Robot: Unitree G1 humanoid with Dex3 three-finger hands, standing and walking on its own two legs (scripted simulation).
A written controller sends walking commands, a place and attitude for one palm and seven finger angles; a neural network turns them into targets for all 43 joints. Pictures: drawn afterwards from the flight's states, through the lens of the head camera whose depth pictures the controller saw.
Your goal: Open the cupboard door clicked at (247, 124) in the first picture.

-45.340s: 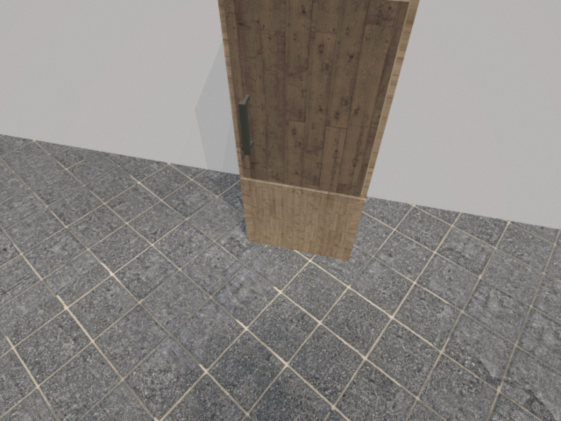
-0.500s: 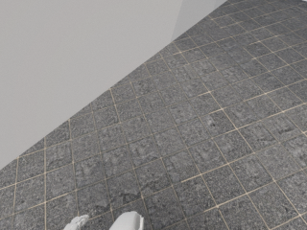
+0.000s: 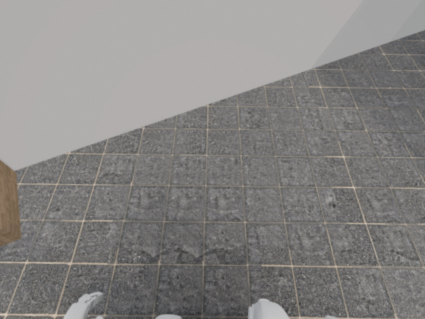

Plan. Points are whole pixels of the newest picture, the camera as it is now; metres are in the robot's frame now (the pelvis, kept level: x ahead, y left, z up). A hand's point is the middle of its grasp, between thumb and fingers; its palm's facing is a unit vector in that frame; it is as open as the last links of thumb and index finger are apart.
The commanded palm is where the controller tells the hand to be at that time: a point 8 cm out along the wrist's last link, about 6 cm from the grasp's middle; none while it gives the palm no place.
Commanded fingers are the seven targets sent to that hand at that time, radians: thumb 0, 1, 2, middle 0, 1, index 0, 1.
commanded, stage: turn to face it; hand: left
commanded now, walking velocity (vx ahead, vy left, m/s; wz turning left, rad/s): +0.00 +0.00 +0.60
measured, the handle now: out of the picture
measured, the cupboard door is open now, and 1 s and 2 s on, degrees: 39 39 39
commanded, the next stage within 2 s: take the last steps up to it in 1.84 s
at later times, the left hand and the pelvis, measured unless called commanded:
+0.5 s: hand out of the picture +0.02 +0.16 -0.17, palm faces +0.33 -0.91 -0.24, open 7.3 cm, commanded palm none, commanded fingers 0.00 0.90 0.90 -0.20 -0.30 -0.20 -0.30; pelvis +0.03 -0.04 +0.00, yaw +20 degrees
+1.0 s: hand out of the picture +0.06 +0.16 -0.14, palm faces +0.54 -0.78 -0.33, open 7.3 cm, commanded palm none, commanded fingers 0.00 0.90 0.90 -0.20 -0.30 -0.20 -0.30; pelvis +0.08 -0.08 +0.00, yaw +37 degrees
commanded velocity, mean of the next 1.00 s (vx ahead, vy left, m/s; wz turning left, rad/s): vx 0.00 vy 0.00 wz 0.60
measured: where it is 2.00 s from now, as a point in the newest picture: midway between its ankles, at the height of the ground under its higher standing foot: outside the picture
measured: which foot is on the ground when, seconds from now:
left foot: down 0.00-0.10, up 0.12-0.50, down 0.52-0.90, up 0.92-1.00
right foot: up 0.00-0.08, down 0.10-0.52, up 0.54-0.88, down 0.90-1.00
